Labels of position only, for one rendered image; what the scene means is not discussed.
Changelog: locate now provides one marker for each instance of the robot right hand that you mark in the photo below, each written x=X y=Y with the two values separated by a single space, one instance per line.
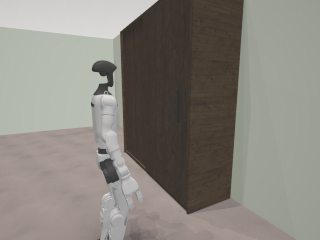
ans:
x=128 y=187

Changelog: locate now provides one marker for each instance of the handle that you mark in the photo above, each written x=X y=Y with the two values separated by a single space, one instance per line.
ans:
x=179 y=107

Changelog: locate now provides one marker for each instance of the robot right upper arm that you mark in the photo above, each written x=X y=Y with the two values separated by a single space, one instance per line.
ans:
x=108 y=106

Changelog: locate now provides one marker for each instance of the robot left thigh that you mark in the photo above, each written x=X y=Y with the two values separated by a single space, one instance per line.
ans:
x=108 y=200

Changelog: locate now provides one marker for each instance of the wardrobe door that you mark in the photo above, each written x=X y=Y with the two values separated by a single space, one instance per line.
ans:
x=167 y=63
x=133 y=58

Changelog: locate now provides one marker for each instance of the robot left shin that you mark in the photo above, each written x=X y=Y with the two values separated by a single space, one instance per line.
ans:
x=104 y=221

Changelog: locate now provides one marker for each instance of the robot right forearm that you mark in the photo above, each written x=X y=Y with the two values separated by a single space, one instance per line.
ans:
x=113 y=149

